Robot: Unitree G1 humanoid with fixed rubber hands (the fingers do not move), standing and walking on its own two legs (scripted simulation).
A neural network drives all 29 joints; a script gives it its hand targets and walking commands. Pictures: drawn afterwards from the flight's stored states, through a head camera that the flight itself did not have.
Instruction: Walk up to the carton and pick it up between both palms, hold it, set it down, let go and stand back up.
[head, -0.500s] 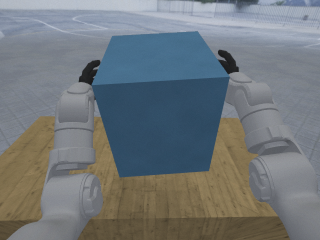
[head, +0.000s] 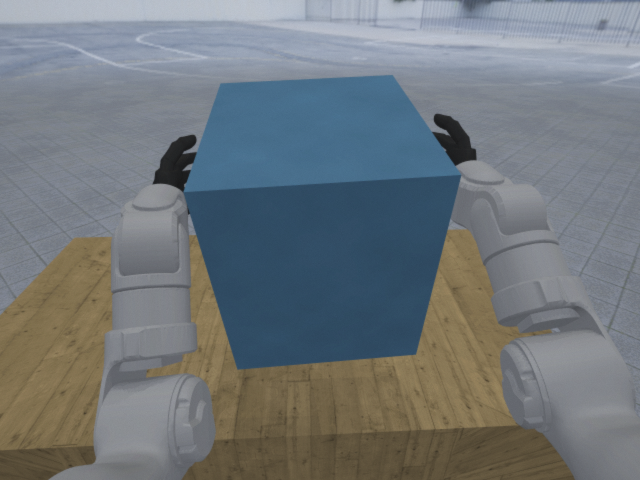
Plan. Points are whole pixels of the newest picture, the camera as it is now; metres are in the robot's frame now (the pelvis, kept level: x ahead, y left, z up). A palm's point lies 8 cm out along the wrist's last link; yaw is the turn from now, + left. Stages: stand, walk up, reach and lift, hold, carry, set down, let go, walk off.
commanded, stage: hold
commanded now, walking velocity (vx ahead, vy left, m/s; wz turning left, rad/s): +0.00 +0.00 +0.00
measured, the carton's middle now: (317, 217) +0.41 -0.01 +0.23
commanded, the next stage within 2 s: none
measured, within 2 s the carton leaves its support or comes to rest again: neither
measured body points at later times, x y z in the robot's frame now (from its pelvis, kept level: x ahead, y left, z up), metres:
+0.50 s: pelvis +0.01 +0.00 +0.00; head -0.10 +0.02 +0.44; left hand +0.38 +0.17 +0.29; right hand +0.38 -0.16 +0.32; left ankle +0.04 +0.13 -0.75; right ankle +0.01 -0.12 -0.75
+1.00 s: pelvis +0.00 -0.01 +0.00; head -0.10 +0.02 +0.44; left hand +0.37 +0.17 +0.29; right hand +0.37 -0.17 +0.32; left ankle +0.04 +0.13 -0.75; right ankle +0.01 -0.12 -0.75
